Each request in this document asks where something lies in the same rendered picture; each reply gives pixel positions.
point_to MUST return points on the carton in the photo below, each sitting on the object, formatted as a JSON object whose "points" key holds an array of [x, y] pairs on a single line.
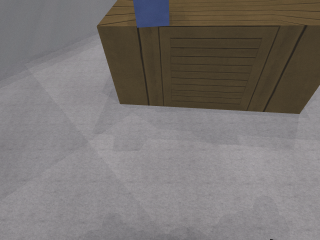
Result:
{"points": [[151, 13]]}

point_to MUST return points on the pedestal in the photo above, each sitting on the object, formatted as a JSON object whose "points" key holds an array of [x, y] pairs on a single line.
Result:
{"points": [[239, 55]]}

